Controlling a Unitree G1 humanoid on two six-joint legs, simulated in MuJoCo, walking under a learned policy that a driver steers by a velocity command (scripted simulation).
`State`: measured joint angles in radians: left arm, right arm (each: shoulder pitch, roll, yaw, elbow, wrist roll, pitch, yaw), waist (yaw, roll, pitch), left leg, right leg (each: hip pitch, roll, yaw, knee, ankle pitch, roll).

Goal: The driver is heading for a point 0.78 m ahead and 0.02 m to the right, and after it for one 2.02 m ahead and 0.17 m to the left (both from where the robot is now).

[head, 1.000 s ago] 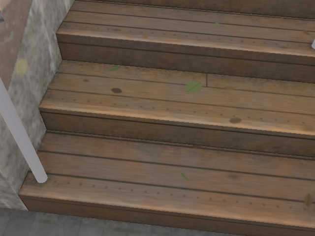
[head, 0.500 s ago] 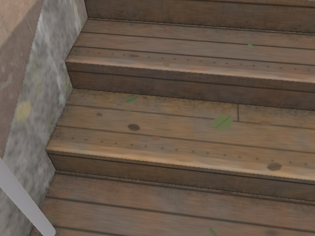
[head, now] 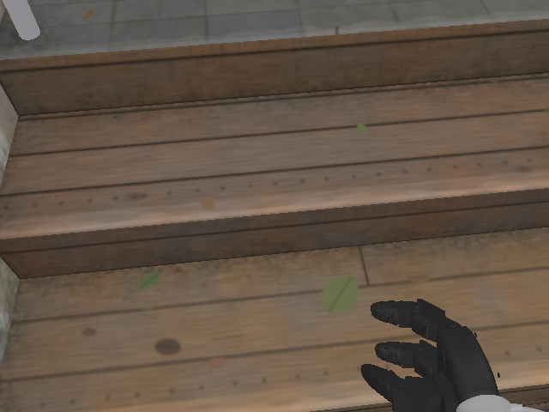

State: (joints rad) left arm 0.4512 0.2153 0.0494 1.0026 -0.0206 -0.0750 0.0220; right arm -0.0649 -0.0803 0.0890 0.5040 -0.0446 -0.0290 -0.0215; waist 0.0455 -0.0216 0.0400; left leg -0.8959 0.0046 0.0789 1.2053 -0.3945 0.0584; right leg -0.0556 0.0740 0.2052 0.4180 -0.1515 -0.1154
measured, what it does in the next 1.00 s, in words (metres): climbs: right foot 0.15 m higher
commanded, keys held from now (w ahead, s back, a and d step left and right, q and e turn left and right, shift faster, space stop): w+e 0.26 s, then w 0.28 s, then w+q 0.46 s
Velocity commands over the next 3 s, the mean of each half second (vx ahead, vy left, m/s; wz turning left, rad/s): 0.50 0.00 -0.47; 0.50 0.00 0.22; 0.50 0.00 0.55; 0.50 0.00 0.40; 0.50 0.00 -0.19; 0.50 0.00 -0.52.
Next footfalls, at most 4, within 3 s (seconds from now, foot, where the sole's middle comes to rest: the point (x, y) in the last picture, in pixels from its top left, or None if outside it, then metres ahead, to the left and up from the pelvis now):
0.52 right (376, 332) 0.51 -0.14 -0.50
1.08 left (331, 154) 0.83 -0.05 -0.35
1.54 right None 1.21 -0.16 -0.20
2.06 left None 1.37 0.15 -0.20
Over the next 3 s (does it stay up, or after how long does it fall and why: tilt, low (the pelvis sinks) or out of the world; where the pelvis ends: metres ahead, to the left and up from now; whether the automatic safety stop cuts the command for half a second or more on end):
stays up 1.78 0.14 0.58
